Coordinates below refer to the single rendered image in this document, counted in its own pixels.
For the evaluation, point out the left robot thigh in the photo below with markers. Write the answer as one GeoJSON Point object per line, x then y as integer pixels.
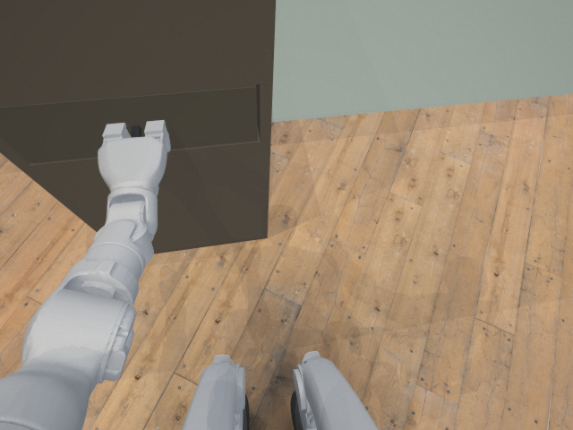
{"type": "Point", "coordinates": [220, 394]}

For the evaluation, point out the right robot thigh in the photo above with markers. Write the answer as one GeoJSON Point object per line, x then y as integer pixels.
{"type": "Point", "coordinates": [321, 388]}

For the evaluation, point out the left robot upper arm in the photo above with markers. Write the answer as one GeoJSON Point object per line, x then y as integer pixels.
{"type": "Point", "coordinates": [80, 341]}

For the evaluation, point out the robot left forearm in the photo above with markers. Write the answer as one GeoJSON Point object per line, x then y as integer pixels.
{"type": "Point", "coordinates": [116, 260]}

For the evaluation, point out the robot left hand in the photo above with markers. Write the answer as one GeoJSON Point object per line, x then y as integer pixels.
{"type": "Point", "coordinates": [125, 161]}

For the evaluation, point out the robot thigh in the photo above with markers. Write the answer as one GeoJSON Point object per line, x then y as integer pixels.
{"type": "Point", "coordinates": [220, 394]}
{"type": "Point", "coordinates": [321, 388]}

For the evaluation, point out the drawer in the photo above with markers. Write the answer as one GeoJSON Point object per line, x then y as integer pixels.
{"type": "Point", "coordinates": [73, 128]}

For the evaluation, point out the cabinet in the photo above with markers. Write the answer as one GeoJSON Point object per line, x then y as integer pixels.
{"type": "Point", "coordinates": [78, 49]}

